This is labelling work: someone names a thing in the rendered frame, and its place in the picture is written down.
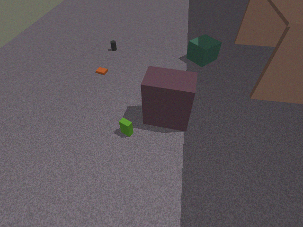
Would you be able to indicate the desk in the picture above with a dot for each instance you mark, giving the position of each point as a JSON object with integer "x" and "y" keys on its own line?
{"x": 279, "y": 24}

